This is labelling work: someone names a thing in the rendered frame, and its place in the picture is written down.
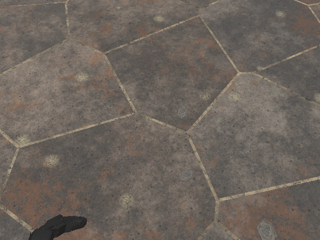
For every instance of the robot left hand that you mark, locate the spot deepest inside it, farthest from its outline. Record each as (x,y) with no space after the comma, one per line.
(56,226)

